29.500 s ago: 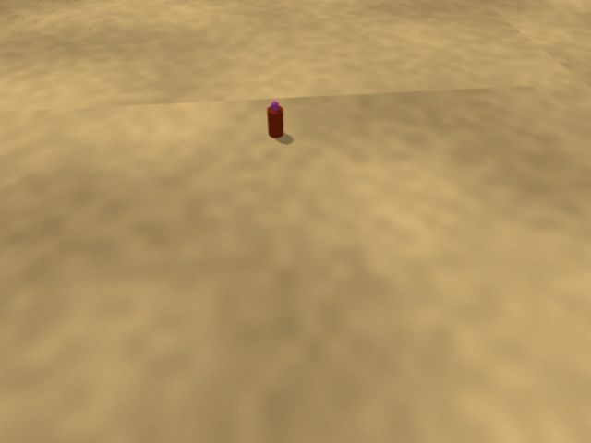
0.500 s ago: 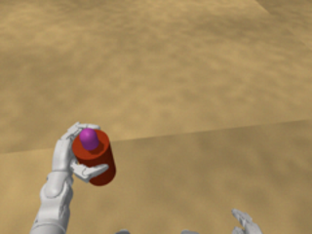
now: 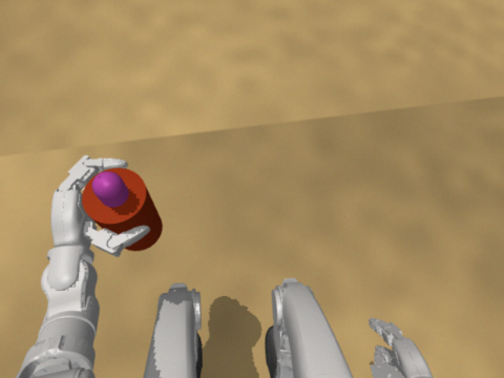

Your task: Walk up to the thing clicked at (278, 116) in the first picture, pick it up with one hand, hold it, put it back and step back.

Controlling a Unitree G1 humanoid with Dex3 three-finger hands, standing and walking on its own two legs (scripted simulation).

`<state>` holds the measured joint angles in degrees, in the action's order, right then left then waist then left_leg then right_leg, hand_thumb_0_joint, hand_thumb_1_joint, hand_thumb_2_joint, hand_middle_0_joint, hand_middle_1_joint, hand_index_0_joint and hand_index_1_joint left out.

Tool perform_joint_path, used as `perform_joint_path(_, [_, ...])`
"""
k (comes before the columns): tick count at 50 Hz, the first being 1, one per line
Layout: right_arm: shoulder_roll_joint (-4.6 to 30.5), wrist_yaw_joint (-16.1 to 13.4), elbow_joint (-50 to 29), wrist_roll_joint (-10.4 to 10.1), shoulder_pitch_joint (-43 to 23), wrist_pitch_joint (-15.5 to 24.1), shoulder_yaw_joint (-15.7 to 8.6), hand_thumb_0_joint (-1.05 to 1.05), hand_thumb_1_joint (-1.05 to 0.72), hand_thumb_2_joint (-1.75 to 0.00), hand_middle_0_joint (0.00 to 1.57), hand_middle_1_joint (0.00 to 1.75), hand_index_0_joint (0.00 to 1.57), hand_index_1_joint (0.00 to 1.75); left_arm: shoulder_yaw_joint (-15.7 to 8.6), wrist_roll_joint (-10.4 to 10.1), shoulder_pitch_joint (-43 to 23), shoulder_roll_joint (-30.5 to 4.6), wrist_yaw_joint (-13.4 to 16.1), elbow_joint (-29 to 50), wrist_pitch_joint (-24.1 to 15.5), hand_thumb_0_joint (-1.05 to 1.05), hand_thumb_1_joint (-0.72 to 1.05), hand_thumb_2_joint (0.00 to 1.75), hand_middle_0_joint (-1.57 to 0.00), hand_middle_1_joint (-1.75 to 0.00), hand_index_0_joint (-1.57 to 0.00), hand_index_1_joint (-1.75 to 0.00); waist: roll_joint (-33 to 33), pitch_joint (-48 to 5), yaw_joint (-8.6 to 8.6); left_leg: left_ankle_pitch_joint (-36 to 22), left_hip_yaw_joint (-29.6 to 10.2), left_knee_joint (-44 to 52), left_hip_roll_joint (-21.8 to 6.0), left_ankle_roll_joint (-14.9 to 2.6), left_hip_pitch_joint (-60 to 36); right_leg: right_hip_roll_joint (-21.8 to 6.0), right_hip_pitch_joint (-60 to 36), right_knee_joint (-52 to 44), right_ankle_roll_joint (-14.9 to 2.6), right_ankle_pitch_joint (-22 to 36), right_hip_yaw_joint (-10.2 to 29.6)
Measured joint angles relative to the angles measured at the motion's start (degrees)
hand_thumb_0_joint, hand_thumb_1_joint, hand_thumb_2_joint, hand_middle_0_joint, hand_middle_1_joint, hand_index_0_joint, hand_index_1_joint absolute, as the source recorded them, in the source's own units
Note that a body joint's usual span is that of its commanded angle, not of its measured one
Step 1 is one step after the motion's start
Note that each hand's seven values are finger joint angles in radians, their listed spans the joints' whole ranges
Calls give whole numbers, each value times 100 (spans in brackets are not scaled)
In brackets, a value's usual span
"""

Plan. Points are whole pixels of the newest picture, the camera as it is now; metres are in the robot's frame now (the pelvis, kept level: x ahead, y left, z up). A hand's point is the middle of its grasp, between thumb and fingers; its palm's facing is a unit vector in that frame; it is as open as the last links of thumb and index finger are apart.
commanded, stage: crouch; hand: left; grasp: from the side
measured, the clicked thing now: (124, 208) +0.39 +0.19 -0.05
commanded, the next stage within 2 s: lower in 1.14 s
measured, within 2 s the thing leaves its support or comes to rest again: neither
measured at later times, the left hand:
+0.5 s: hand (139, 225) +0.41 +0.21 -0.22, palm faces +0.10 -0.99 -0.06, open 11.7 cm
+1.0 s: hand (146, 226) +0.43 +0.21 -0.31, palm faces +0.08 -1.00 -0.06, open 11.6 cm
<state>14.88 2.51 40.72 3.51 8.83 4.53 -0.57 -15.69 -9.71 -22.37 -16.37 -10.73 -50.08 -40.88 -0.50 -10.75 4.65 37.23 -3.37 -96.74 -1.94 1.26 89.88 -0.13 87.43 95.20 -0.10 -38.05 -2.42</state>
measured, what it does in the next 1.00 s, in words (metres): lowers itself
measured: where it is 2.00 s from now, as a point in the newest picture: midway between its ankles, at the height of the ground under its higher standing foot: outside the picture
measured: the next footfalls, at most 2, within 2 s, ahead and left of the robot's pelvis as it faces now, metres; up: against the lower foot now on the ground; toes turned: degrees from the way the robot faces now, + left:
none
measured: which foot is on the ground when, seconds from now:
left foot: down 0.00-1.00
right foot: down 0.00-1.00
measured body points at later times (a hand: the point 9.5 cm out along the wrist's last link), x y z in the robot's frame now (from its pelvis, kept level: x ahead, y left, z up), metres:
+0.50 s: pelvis -0.05 +0.00 -0.17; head +0.16 +0.04 +0.23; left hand +0.40 +0.26 -0.22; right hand +0.03 -0.27 -0.29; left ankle +0.05 +0.13 -0.52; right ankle +0.05 -0.12 -0.52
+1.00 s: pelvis -0.05 +0.00 -0.23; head +0.18 +0.06 +0.15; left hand +0.42 +0.26 -0.30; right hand +0.01 -0.28 -0.33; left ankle +0.05 +0.13 -0.52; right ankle +0.05 -0.12 -0.52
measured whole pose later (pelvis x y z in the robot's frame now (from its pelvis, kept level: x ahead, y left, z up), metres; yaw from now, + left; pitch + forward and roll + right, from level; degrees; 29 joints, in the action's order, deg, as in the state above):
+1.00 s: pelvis -0.05 +0.00 -0.23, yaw -6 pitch +28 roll -7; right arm 17.3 5.5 42.1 9.7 4.6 0.1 7.6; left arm -29.1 -3.5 -39.6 -31.9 -11.2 -65.7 -42.3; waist 3.3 0.5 12.0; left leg 39.1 -9.6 -139.7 -1.0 2.1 129.5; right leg 1.1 125.2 135.2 0.6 -38.8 -6.0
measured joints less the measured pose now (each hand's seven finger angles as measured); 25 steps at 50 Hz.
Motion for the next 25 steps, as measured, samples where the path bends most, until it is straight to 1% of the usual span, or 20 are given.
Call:
perform_joint_path(2, [-18,38,37,20,-75,-23,21,1,-92,-91,20,30,20,30,-99,-57,-158,6,35,-142,-61,-2,-54,103,-60,-95,-62,-96,-12,-13,-19,49,-3,-284,-1,-2,347,5,354,292,2,-51,8])
perform_joint_path(3, [-28,58,63,34,-112,-28,33,1,-92,-91,20,30,20,30,-140,-52,-237,1,40,-223,-84,-2,-54,104,-60,-96,-62,-97,-10,-20,-23,69,-4,-421,-1,-3,513,6,524,434,3,-72,13])
perform_joint_path(7, [-64,130,139,114,-241,-45,69,1,-93,-92,20,30,20,30,-228,105,-574,-117,-39,-628,-190,-2,-54,104,-59,-97,-61,-98,30,-21,11,133,-29,-987,3,5,1158,12,1173,1008,1,-140,14])
perform_joint_path(10, [-73,182,155,172,-314,-58,105,1,-93,-92,20,30,20,30,-340,270,-830,-238,-122,-926,-245,-2,-54,104,-59,-97,-61,-98,88,22,92,165,-63,-1431,7,15,1620,19,1631,1448,-5,-172,1])
perform_joint_path(12, [-61,214,151,211,-346,-76,139,1,-93,-92,20,30,20,30,-482,344,-970,-302,-129,-1055,-262,-2,-54,105,-59,-97,-61,-98,122,70,158,180,-96,-1732,10,26,1913,25,1915,1738,-10,-184,-16])
perform_joint_path(16, [-45,243,161,284,-385,-131,195,1,-93,-92,20,30,20,30,-797,412,-1170,-434,-4,-1152,-284,-2,-55,106,-59,-98,-61,-99,192,223,294,177,-158,-2276,22,46,2403,34,2390,2263,-15,-176,-48])
perform_joint_path(18, [-46,248,185,309,-384,-161,214,1,-93,-92,20,30,20,30,-901,448,-1248,-536,55,-1173,-294,-2,-56,107,-59,-98,-61,-99,222,297,355,156,-180,-2499,32,55,2609,35,2593,2483,-17,-155,-57])
perform_joint_path(21, [-47,236,242,337,-354,-201,236,1,-94,-92,20,30,20,30,-963,502,-1352,-724,86,-1243,-287,-2,-56,107,-59,-98,-61,-99,234,369,431,116,-205,-2782,48,62,2893,33,2871,2763,-15,-118,-64])
perform_joint_path(25, [-5,221,331,353,-288,-234,296,1,-94,-92,20,30,20,30,-970,512,-1535,-938,33,-1428,-217,-2,-56,107,-59,-98,-61,-99,184,479,489,81,-236,-3104,68,47,3189,33,3143,3062,11,-84,-76])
